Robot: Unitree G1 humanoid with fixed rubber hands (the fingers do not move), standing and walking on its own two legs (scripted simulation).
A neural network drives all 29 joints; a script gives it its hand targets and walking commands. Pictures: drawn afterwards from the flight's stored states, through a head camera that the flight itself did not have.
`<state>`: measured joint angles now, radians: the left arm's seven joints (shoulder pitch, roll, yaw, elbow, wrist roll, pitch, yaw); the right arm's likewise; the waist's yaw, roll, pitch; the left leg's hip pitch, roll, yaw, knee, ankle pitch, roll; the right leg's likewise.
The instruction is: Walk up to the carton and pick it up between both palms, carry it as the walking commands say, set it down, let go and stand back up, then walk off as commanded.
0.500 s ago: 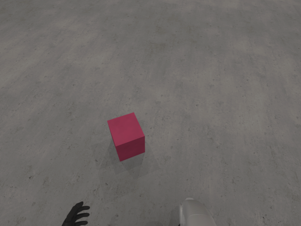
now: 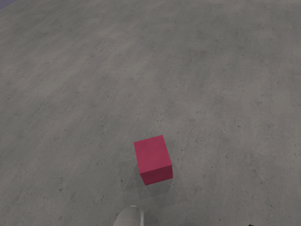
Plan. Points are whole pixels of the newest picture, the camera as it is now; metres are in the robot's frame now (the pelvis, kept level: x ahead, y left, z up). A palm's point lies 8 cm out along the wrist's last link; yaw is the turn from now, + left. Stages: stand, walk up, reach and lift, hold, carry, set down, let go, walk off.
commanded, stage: walk up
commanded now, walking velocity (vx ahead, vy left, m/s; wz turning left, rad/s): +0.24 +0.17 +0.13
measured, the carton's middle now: (153, 160) +0.55 +0.10 -0.66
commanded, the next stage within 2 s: stand in 1.74 s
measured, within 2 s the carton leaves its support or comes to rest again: neither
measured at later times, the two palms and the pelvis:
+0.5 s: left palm out of the picture +0.08 +0.31 -0.16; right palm out of the picture +0.12 -0.15 -0.14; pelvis +0.05 +0.08 -0.01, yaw -1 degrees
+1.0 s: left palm out of the picture +0.03 +0.25 -0.13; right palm (259, 220) +0.15 -0.25 -0.14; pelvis +0.09 +0.01 +0.00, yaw +5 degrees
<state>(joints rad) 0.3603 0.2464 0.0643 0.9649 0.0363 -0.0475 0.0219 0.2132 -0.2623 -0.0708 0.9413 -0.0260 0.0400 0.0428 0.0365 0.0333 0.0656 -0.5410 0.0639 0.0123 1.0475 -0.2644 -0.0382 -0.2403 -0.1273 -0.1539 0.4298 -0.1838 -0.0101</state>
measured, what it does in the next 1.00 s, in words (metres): steps on the spot: left foot, then right foot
